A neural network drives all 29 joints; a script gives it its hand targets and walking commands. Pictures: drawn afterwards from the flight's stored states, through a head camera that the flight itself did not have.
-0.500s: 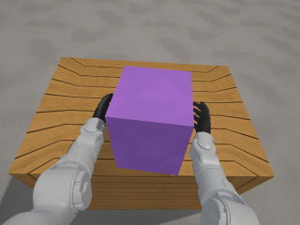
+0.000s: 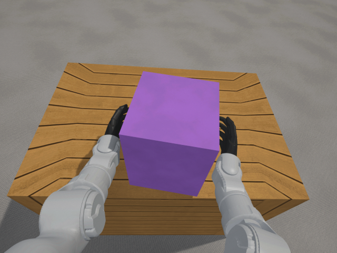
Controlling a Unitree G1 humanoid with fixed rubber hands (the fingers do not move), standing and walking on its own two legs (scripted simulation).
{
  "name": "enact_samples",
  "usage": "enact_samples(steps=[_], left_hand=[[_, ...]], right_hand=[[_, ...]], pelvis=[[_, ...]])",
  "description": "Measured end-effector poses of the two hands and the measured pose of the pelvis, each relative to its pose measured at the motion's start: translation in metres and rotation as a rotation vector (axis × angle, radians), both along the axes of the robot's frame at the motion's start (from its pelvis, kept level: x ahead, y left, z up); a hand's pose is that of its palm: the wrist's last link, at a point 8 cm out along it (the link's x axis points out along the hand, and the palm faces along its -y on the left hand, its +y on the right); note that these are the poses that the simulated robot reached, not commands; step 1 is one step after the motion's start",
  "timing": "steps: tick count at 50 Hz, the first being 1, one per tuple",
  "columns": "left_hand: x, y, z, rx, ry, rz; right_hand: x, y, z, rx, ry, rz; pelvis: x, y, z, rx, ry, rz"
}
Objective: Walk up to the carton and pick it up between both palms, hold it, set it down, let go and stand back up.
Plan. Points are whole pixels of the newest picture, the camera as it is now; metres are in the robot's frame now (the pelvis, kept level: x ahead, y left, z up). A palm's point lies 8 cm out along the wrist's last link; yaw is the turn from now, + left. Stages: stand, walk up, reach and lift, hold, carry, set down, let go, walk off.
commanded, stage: set down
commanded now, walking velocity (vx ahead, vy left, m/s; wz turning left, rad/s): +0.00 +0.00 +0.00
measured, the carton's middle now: (171, 137) +0.43 -0.01 +0.00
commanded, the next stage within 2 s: none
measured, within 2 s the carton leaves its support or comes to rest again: rests again in 0.14 s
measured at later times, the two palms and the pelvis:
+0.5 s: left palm (114, 136) +0.41 +0.14 +0.02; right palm (227, 153) +0.37 -0.15 +0.02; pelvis +0.00 +0.00 +0.00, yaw +0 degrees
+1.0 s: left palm (114, 136) +0.42 +0.14 +0.02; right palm (227, 154) +0.37 -0.15 +0.02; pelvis +0.00 +0.00 +0.00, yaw +0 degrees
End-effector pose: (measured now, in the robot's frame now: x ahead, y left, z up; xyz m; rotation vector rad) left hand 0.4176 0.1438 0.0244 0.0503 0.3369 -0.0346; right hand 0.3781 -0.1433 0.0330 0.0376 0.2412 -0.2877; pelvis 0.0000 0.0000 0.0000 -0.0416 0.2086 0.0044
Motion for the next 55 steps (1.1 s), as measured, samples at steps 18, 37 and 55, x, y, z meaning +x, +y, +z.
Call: enact_samples(steps=[18, 37, 55], left_hand=[[-0.003, 0.001, -0.005, 0.033, 0.008, -0.038], [-0.003, 0.0, -0.008, 0.023, -0.009, -0.051], [-0.001, 0.001, -0.008, 0.037, -0.013, -0.058]], right_hand=[[-0.004, -0.001, -0.007, -0.004, 0.016, 0.005], [-0.005, -0.003, -0.011, -0.011, 0.008, 0.008], [-0.005, -0.004, -0.013, -0.005, 0.006, 0.01]], pelvis=[[0.001, 0.0, 0.0, 0.0, 0.001, 0.0], [0.0, -0.001, 0.0, 0.001, 0.003, 0.0], [0.0, -0.002, 0.0, 0.003, 0.004, 0.0]])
